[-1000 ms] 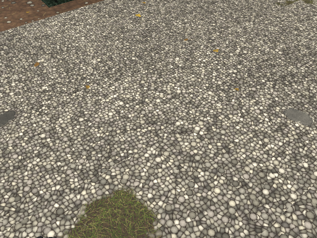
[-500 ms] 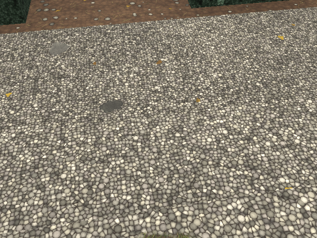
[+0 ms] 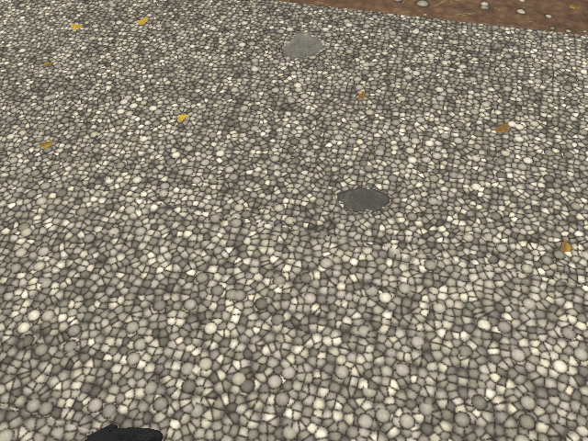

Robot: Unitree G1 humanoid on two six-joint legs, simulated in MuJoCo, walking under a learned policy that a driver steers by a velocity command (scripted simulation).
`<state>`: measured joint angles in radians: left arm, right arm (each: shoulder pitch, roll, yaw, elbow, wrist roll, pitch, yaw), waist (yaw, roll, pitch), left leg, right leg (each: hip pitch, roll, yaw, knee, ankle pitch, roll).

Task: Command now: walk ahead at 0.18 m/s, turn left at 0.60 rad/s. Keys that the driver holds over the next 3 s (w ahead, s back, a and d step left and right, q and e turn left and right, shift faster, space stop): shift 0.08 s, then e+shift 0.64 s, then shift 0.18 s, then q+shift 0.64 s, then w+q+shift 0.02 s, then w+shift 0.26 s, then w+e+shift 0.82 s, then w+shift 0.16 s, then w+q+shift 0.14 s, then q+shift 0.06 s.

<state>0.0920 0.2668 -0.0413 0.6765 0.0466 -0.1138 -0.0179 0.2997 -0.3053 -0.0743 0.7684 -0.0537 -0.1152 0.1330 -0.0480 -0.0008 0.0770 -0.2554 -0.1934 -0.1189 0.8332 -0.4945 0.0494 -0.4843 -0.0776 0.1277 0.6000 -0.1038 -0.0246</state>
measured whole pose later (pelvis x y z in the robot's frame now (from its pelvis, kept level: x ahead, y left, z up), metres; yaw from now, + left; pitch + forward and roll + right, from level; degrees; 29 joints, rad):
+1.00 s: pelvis +0.12 -0.08 +0.01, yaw -28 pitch +2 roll -1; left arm 0.17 0.28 0.01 0.59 -0.02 -0.06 -0.11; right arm 0.27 -0.27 0.01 0.71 -0.02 -0.03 0.06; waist -0.02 0.01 0.00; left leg -0.32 0.03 0.00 0.64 -0.30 -0.07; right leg -0.35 0.18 0.20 0.62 -0.29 -0.05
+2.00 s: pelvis +0.18 -0.08 +0.02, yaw +3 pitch +1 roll -1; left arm 0.62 0.24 0.04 0.95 0.02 -0.07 -0.01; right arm 0.01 -0.25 -0.04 0.72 -0.03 0.02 0.06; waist 0.11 0.03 0.01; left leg -0.60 0.09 0.00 0.85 -0.02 0.01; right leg 0.13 -0.01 -0.19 0.21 -0.35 0.00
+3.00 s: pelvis +0.93 -0.17 -0.16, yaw -32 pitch -3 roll +1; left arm 0.15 0.28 0.06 0.86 0.04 -0.07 0.00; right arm 0.41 -0.28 -0.07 0.97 -0.02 -0.08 0.02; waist -0.05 -0.01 0.05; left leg -0.28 -0.05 -0.04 0.70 -0.37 0.04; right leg -0.47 0.06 0.07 1.29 -0.38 -0.08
